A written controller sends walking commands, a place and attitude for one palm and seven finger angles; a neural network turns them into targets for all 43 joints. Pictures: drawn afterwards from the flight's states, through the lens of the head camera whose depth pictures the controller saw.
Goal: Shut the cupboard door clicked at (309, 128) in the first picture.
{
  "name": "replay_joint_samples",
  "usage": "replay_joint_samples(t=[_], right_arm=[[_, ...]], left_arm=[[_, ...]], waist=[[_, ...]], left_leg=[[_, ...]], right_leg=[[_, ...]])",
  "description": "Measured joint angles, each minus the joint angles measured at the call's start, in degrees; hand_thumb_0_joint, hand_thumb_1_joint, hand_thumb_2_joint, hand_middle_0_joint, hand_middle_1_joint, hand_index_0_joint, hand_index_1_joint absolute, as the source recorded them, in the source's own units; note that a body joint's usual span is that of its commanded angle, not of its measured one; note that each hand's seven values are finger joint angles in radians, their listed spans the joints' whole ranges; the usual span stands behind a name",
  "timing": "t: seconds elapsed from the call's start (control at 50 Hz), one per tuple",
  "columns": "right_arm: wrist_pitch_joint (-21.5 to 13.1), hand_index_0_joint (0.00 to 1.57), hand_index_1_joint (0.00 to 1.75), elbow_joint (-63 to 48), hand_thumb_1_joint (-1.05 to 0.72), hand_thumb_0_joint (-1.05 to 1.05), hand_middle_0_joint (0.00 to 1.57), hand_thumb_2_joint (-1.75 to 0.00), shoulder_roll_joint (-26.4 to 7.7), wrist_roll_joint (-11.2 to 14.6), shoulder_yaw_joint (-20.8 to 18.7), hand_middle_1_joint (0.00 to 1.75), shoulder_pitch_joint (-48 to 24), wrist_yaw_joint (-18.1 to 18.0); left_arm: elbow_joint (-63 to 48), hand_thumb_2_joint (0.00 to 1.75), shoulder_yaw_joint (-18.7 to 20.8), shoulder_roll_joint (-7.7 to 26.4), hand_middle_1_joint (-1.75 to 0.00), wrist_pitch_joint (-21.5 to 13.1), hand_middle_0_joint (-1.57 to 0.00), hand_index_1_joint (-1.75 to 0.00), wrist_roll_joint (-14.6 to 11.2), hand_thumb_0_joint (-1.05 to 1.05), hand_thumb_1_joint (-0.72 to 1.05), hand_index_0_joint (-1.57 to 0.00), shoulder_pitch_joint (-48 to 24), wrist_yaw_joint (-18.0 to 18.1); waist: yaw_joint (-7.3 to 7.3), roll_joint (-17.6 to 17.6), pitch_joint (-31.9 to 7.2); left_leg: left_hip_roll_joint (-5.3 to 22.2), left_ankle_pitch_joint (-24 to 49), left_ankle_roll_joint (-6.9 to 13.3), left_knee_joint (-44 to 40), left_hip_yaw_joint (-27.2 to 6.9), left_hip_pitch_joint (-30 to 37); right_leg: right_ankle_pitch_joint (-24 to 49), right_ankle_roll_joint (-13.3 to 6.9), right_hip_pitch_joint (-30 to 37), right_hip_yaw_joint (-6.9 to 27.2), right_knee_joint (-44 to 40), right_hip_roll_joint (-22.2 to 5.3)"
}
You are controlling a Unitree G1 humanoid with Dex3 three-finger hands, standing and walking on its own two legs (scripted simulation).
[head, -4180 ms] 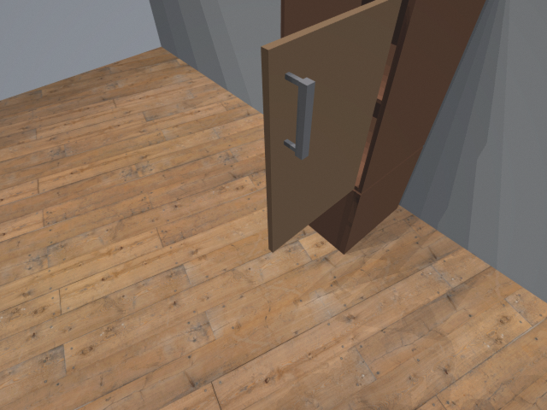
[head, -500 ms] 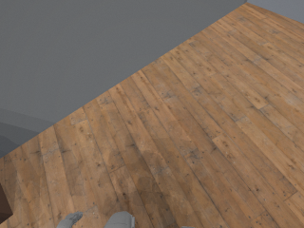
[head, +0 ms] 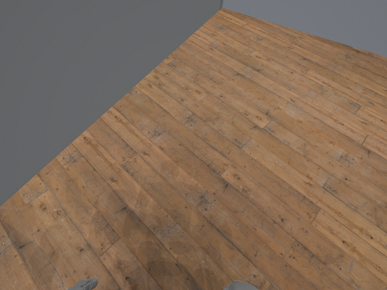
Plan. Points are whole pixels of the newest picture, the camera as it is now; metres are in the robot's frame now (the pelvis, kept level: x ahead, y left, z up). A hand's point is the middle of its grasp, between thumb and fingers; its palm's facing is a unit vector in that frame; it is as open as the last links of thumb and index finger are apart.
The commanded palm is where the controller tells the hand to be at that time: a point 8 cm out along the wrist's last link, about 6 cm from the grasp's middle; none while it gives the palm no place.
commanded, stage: walk around to get in front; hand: left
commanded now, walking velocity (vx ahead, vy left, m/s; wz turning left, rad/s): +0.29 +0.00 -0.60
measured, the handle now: out of the picture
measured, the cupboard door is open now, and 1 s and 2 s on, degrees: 91 91 91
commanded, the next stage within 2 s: walk to a spot facing it in 1.30 s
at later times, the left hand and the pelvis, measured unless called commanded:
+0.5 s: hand (140, 251) +0.22 +0.15 -0.19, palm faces -0.26 -0.95 -0.17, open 7.4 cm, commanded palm none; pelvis +0.15 -0.03 -0.01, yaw -18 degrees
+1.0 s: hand (220, 159) +0.50 -0.06 -0.16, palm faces -0.46 -0.86 -0.21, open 7.2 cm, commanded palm none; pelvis +0.34 -0.18 +0.00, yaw -29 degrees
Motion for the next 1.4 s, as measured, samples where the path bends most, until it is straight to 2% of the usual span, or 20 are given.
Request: replay_joint_samples(t=[0.1,0.14,0.2,0.28,0.38,0.42,0.48,0.56,0.66,0.76,0.8,0.82,0.86,0.9,0.98,1.14,1.2,1.24,1.3,1.4], right_arm=[[0.69,0.21,0.30,1.37,-0.90,0.01,0.20,-0.90,-2.11,0.27,-1.05,0.30,3.27,0.96],[2.24,0.21,0.30,2.98,-0.90,0.01,0.20,-0.90,-3.64,0.58,-1.52,0.30,3.10,1.19],[3.03,0.20,0.30,4.60,-0.90,0.01,0.20,-0.90,-4.68,0.52,-2.05,0.30,1.79,1.59],[1.52,0.20,0.30,3.06,-0.91,0.01,0.20,-0.90,-4.04,0.51,-2.28,0.30,-0.36,2.11],[-0.99,0.20,0.30,0.83,-0.91,0.01,0.19,-0.90,-2.54,0.75,-1.70,0.30,-2.60,2.21],[-2.68,0.20,0.30,-0.05,-0.90,0.01,0.20,-0.90,-2.48,0.55,-1.07,0.30,-2.64,1.91],[-4.26,0.20,0.30,-0.51,-0.90,0.01,0.20,-0.90,-1.03,-0.31,-0.20,0.30,-2.38,1.20],[-4.55,0.21,0.30,0.72,-0.90,0.00,0.20,-0.90,0.78,-0.37,0.32,0.30,0.84,0.63],[-4.03,0.21,0.30,4.24,-0.90,0.00,0.20,-0.90,1.22,-0.39,0.24,0.30,5.59,0.84],[-2.55,0.21,0.30,7.37,-0.90,0.01,0.20,-0.90,0.42,-0.42,-0.37,0.30,10.32,1.37],[-1.60,0.21,0.30,9.07,-0.90,0.01,0.20,-0.90,0.31,0.28,-0.32,0.30,11.80,1.68],[-0.79,0.21,0.30,10.03,-0.90,0.01,0.20,-0.90,0.06,0.61,-0.36,0.30,11.27,1.81],[0.14,0.20,0.30,11.21,-0.90,0.01,0.20,-0.90,-0.50,0.83,-0.80,0.30,9.29,1.78],[0.16,0.20,0.30,11.10,-0.90,0.01,0.20,-0.90,-0.84,0.63,-1.21,0.30,6.83,1.55],[-0.84,0.20,0.30,8.65,-0.91,0.01,0.19,-0.90,-0.24,0.43,-1.42,0.29,2.64,1.61],[-1.81,0.20,0.30,6.71,-0.91,0.01,0.19,-0.90,0.88,0.61,-1.06,0.29,-4.75,2.83],[-3.25,0.20,0.30,5.81,-0.91,0.01,0.19,-0.90,0.93,0.32,-0.71,0.29,-6.48,2.77],[-4.36,0.20,0.30,5.11,-0.90,0.01,0.19,-0.90,1.21,-0.23,-0.68,0.30,-7.12,2.27],[-4.67,0.20,0.30,4.98,-0.90,0.00,0.20,-0.90,1.89,-0.05,-0.67,0.30,-5.43,1.49],[-4.69,0.21,0.30,7.89,-0.93,0.00,0.20,-0.90,1.78,0.48,-1.45,0.30,-0.22,0.19]], left_arm=[[-0.38,0.90,-0.63,-0.12,-0.30,-1.77,-0.20,-0.29,0.44,0.01,0.91,-0.20,-0.02,-0.55],[-0.04,0.90,-1.03,-1.16,-0.30,-3.17,-0.20,-0.30,0.02,0.01,0.90,-0.20,-0.32,0.28],[0.41,0.90,-1.40,-2.48,-0.30,-4.30,-0.20,-0.30,-0.15,0.01,0.90,-0.20,1.46,1.43],[2.39,0.90,-1.72,-2.91,-0.30,-4.85,-0.21,-0.30,0.08,0.00,0.90,-0.20,4.53,1.38],[4.96,0.90,-1.54,-2.81,-0.30,-4.63,-0.21,-0.30,0.15,0.01,0.90,-0.20,7.27,0.63],[5.56,0.90,-1.21,-2.83,-0.30,-4.28,-0.21,-0.30,-0.10,0.01,0.90,-0.20,8.60,0.54],[6.81,0.90,-0.74,-1.85,-0.30,-3.24,-0.21,-0.30,-0.08,0.01,0.90,-0.20,8.00,0.43],[5.75,0.90,-0.19,-1.09,-0.30,-2.88,-0.20,-0.30,0.57,0.01,0.91,-0.20,4.24,-0.52],[2.37,0.90,-0.62,-1.63,-0.30,-3.29,-0.20,-0.29,0.59,0.01,0.91,-0.19,-0.75,-0.94],[0.68,0.90,-0.98,-1.56,-0.30,-4.22,-0.20,-0.29,0.65,0.01,0.91,-0.19,-5.08,-0.87],[0.15,0.90,-1.05,-1.24,-0.30,-6.11,-0.20,-0.29,0.63,0.01,0.91,-0.20,-6.16,-0.44],[0.18,0.90,-1.13,-1.49,-0.30,-6.93,-0.20,-0.29,0.20,0.01,0.91,-0.20,-6.43,0.08],[0.62,0.90,-1.50,-2.29,-0.30,-7.50,-0.20,-0.29,-0.44,0.00,0.91,-0.20,-5.70,1.05],[1.77,0.90,-1.97,-3.15,-0.30,-7.52,-0.20,-0.29,-0.64,0.00,0.91,-0.20,-3.71,1.72],[5.05,0.90,-1.63,-4.19,-0.30,-7.87,-0.21,-0.30,-0.93,-0.01,0.93,-0.20,0.84,2.62],[10.53,0.90,-2.37,-3.16,-0.30,-8.23,-0.21,-0.30,-0.43,-0.01,0.94,-0.20,8.15,2.26],[12.43,0.90,-2.52,-3.50,-0.30,-7.66,-0.21,-0.30,-0.58,0.00,0.92,-0.20,11.45,2.26],[13.31,0.90,-2.49,-3.74,-0.30,-6.51,-0.21,-0.30,-0.81,0.00,0.92,-0.20,12.29,2.04],[13.51,0.90,-2.20,-3.82,-0.30,-5.24,-0.20,-0.30,-0.27,0.01,0.91,-0.20,11.14,1.65],[10.03,0.90,-1.66,-4.88,-0.30,-4.69,-0.20,-0.29,0.32,0.01,0.91,-0.20,7.58,1.10]], waist=[[-1.11,1.37,-1.54],[-1.15,2.78,-0.96],[-0.71,2.75,-0.80],[-0.74,0.65,-0.97],[0.31,-1.58,-0.92],[0.51,-1.45,-1.57],[0.23,-2.63,-1.84],[0.11,-2.70,-1.99],[-0.82,-0.64,-1.65],[-3.26,0.85,-0.73],[-3.19,0.57,-0.42],[-3.13,0.73,0.14],[-3.18,1.07,0.79],[-3.33,1.22,0.55],[-3.44,0.22,-1.08],[0.10,-0.53,-1.85],[0.74,-1.19,-1.83],[0.76,-1.89,-1.53],[0.84,-2.54,-1.93],[1.57,-1.82,-2.92]], left_leg=[[2.56,-6.82,-1.92,9.11,2.62,-1.88],[1.25,-13.49,-2.09,21.08,-2.99,-6.37],[-1.40,-10.32,-2.51,31.33,-7.23,-12.32],[-2.76,-3.99,-3.22,25.65,-7.80,-15.61],[-4.85,-0.51,-2.81,9.84,-7.48,-12.45],[-5.09,2.31,-1.62,2.62,-7.08,-8.99],[-4.08,1.74,1.22,6.71,-4.49,-8.26],[-3.00,0.87,0.15,1.05,-1.58,-2.45],[-1.56,0.39,-1.02,-5.68,2.00,4.64],[0.37,-5.27,-4.03,-3.47,4.83,9.59],[1.63,-9.94,-3.47,8.68,3.03,6.64],[1.26,-11.84,-2.76,18.69,-0.34,3.07],[-0.30,-10.02,-1.83,34.61,-5.35,-4.17],[-0.66,-5.56,-1.67,39.47,-6.98,-9.86],[-0.58,-0.36,-2.10,31.05,-7.35,-16.63],[-2.85,4.56,-0.73,10.17,-5.64,-16.55],[-4.89,7.58,1.66,3.17,-4.29,-12.08],[-5.09,7.51,4.45,6.92,-2.90,-11.70],[-5.77,3.18,4.68,6.45,-1.39,-8.34],[-6.59,4.19,3.96,-3.05,-0.06,-0.40]], right_leg=[[5.16,-3.04,7.28,-2.06,-17.32,0.25],[6.03,-4.07,6.75,-1.85,-14.39,1.10],[5.30,-4.33,9.46,-0.42,-16.93,1.89],[7.10,-4.23,13.51,2.29,-23.13,2.29],[4.78,-3.56,16.79,5.92,-23.96,2.67],[1.64,-3.44,16.21,7.21,-19.65,3.48],[-3.20,-4.32,7.81,6.07,3.73,3.63],[4.71,-3.46,-2.59,1.72,17.56,0.68],[9.26,-2.87,-6.96,-1.06,3.08,-1.98],[11.34,-4.40,-3.21,-3.58,-12.65,-1.14],[11.72,-6.30,-1.11,-3.70,-13.72,-0.54],[10.30,-6.74,-0.90,-3.76,-11.55,-0.24],[8.07,-6.93,1.76,-3.87,-11.72,0.59],[8.53,-6.20,5.59,-3.79,-15.91,1.68],[9.91,-6.96,12.54,-3.42,-24.98,3.27],[5.50,-5.62,23.74,-2.29,-30.77,4.80],[-0.14,-4.49,24.88,-1.32,-24.38,3.78],[-2.27,-4.89,18.38,0.06,-6.66,2.62],[1.98,-5.17,6.59,1.82,15.77,1.49],[10.03,-3.61,-5.45,1.95,15.49,-2.04]])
